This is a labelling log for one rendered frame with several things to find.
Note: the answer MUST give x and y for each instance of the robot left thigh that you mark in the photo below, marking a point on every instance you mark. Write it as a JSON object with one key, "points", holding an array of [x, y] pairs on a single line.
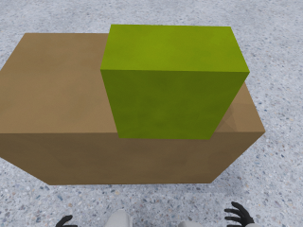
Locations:
{"points": [[119, 219]]}

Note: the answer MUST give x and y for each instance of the right robot hand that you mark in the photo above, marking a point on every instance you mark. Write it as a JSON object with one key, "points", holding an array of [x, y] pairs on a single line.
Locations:
{"points": [[244, 217]]}

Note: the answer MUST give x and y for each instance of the left robot shin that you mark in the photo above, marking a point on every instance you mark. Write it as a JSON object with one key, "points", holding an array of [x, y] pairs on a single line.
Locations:
{"points": [[121, 210]]}

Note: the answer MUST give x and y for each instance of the left robot hand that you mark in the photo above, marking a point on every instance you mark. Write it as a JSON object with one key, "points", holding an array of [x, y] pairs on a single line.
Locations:
{"points": [[64, 220]]}

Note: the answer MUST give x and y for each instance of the carton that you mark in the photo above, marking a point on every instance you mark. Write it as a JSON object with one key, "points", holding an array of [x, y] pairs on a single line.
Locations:
{"points": [[171, 82]]}

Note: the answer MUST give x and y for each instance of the pedestal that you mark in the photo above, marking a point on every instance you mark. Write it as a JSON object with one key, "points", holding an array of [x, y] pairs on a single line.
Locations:
{"points": [[56, 122]]}

